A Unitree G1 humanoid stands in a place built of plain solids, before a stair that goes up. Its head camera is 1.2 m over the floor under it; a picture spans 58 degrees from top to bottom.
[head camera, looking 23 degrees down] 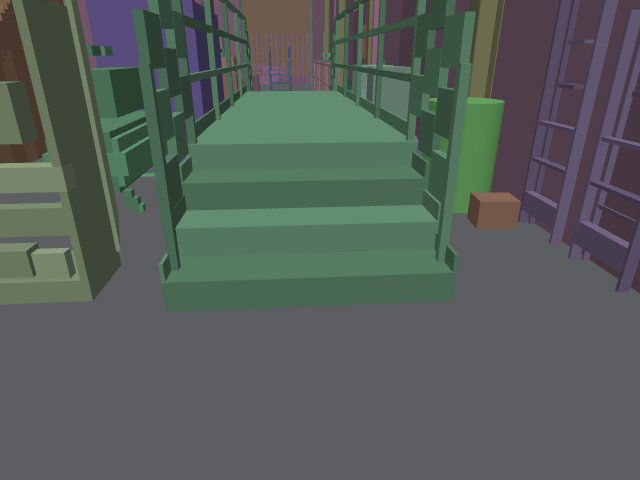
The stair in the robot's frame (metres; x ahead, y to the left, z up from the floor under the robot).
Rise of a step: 0.17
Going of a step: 0.30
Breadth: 1.50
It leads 4 degrees to the left of straight ahead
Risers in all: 4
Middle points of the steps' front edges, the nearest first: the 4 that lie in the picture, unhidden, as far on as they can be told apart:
1.94 0.04 0.17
2.24 0.06 0.34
2.54 0.08 0.51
2.84 0.11 0.68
